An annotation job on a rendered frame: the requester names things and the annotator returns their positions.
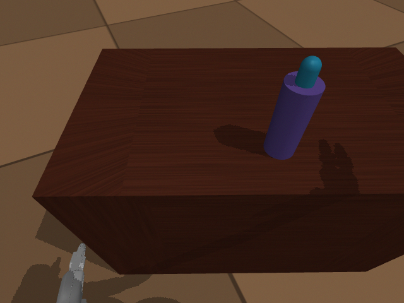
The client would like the bottle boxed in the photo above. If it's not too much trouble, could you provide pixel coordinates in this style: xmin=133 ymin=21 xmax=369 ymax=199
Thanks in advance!
xmin=263 ymin=56 xmax=326 ymax=160

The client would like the left robot hand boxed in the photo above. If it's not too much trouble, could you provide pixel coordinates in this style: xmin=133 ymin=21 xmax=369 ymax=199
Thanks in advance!
xmin=56 ymin=243 xmax=87 ymax=303

